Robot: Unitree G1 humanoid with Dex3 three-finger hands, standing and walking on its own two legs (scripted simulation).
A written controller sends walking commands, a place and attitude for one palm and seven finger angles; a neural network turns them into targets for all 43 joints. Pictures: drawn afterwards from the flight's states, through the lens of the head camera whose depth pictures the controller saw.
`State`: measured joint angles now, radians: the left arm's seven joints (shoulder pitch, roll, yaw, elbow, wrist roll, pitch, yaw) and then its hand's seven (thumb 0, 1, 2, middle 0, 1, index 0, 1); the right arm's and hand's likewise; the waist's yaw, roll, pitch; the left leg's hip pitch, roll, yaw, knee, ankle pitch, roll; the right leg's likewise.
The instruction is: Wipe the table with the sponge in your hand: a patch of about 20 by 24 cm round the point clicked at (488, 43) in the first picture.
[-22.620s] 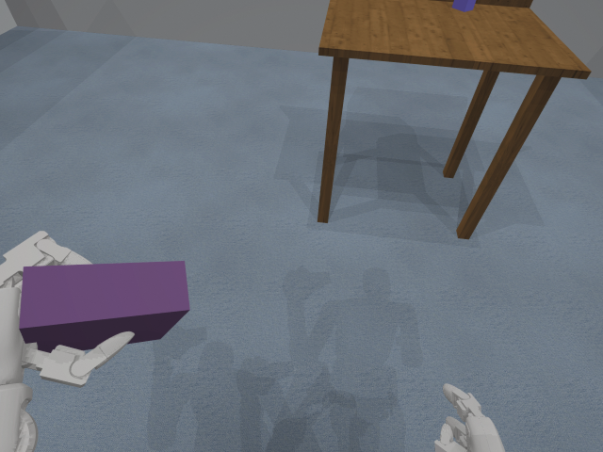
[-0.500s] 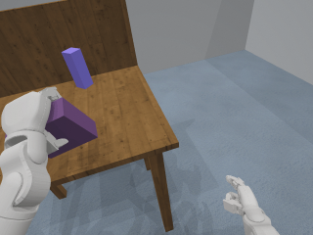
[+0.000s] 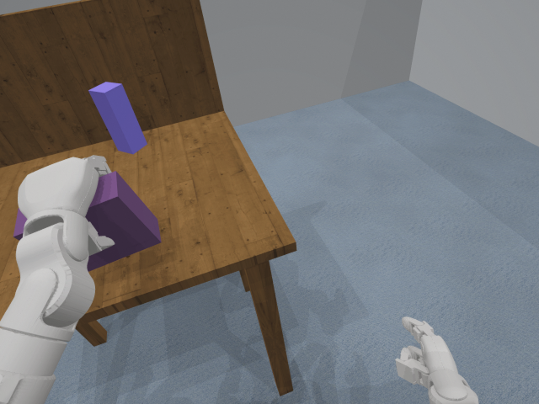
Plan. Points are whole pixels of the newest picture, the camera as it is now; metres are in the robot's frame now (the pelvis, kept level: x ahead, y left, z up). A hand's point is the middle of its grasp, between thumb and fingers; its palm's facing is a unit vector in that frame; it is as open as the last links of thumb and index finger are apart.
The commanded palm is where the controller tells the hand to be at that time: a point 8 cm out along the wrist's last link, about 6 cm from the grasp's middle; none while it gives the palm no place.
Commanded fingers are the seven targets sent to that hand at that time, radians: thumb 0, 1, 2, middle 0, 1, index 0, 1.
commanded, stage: move the sponge above the wiping area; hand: left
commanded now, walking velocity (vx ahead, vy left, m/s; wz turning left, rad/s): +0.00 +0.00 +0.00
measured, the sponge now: (104, 233) +0.29 +0.30 +0.15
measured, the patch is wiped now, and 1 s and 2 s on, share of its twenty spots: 0.00 0.00 0.00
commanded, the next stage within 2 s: none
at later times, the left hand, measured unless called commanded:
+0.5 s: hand (84, 220) +0.29 +0.32 +0.18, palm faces +0.12 -0.03 -0.99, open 9.4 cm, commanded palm +0.25 +0.32 +0.24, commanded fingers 0.00 0.10 1.30 -1.20 -1.60 -1.20 -1.60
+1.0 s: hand (86, 225) +0.29 +0.33 +0.16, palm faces +0.09 -0.01 -1.00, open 9.4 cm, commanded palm +0.26 +0.33 +0.23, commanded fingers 0.00 0.10 1.30 -1.20 -1.60 -1.20 -1.60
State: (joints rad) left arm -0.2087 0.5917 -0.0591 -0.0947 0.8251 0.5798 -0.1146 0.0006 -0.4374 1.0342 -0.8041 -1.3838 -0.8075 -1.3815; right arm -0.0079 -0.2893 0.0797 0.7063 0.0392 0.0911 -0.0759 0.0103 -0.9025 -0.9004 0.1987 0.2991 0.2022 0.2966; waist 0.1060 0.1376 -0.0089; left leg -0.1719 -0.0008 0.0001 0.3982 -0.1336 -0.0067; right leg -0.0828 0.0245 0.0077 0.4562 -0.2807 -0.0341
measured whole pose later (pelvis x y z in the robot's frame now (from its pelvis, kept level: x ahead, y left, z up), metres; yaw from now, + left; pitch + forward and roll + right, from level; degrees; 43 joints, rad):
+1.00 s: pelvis +0.01 +0.01 +0.00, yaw +2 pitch -4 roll +0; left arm -0.25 0.59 -0.07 0.08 0.88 0.44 -0.12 0.00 -0.44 1.04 -0.80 -1.38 -0.81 -1.38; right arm 0.02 -0.29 0.06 0.72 0.04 0.09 -0.09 0.01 -0.90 -0.90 0.20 0.30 0.20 0.30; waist 0.10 0.11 0.00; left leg -0.21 -0.02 -0.03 0.42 -0.15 0.00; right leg -0.09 0.01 -0.02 0.44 -0.29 -0.02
